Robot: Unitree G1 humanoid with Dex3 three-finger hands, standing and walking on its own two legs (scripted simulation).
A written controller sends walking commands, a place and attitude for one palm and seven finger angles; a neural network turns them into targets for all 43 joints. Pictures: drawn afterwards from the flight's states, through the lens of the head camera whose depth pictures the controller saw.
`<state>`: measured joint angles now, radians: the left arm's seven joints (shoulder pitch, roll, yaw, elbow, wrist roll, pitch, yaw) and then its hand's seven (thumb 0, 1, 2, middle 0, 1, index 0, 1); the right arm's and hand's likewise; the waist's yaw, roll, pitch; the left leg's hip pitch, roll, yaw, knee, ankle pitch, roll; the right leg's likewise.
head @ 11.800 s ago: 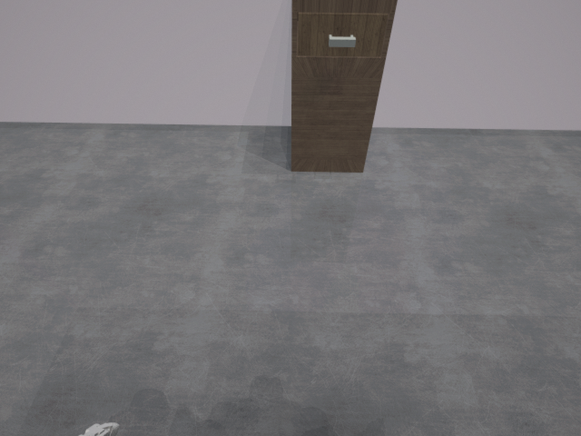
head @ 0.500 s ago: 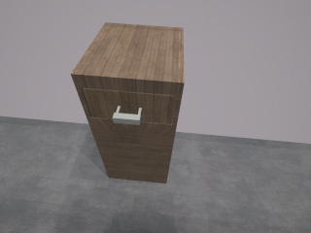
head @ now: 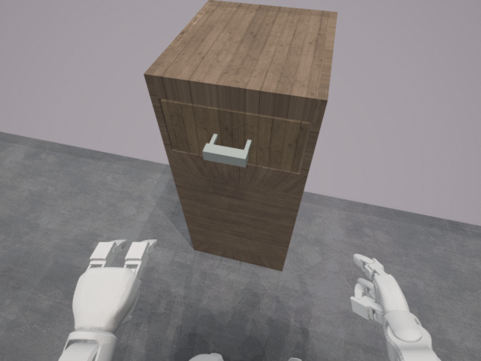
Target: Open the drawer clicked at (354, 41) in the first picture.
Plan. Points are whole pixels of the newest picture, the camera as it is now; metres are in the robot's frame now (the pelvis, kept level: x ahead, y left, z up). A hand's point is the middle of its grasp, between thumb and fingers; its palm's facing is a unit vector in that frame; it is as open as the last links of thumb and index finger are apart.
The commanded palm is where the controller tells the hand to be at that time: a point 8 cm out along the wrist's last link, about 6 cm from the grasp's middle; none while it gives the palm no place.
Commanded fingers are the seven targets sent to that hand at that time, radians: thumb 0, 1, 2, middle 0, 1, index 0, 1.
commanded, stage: raise the hand with hooked fingers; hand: left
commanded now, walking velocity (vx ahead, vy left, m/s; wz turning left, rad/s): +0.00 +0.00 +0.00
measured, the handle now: (228, 148) +0.56 +0.13 -0.01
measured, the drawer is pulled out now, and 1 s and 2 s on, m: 0.00 0.00 0.00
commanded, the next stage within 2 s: move the hooked fingers above the handle in 1.34 s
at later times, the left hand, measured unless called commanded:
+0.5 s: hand (137, 226) +0.29 +0.22 +0.07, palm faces +0.04 -0.08 -1.00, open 12.4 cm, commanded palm +0.27 +0.22 +0.12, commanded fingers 0.00 -0.36 0.36 -0.29 -1.11 -0.29 -1.11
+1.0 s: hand (130, 174) +0.34 +0.23 +0.13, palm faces +0.03 -0.04 -1.00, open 13.9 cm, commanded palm +0.31 +0.24 +0.18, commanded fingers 0.00 -0.50 0.30 -0.30 -1.20 -0.30 -1.20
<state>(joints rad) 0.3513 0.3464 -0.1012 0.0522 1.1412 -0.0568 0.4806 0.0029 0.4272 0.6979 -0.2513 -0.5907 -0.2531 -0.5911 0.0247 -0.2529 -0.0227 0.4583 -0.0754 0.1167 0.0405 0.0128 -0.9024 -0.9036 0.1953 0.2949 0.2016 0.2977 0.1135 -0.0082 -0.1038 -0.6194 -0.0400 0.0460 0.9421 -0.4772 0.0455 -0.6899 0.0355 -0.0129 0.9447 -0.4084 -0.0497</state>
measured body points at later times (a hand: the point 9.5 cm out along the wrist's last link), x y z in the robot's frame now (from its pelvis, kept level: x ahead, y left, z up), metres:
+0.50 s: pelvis +0.04 -0.01 +0.03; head +0.09 -0.05 +0.48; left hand +0.28 +0.22 +0.12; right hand +0.21 -0.27 -0.09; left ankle +0.00 +0.09 -0.68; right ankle +0.04 -0.09 -0.68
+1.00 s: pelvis +0.03 +0.00 +0.05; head +0.05 -0.04 +0.50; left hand +0.33 +0.23 +0.19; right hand +0.24 -0.21 -0.06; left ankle +0.00 +0.09 -0.68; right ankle +0.04 -0.09 -0.68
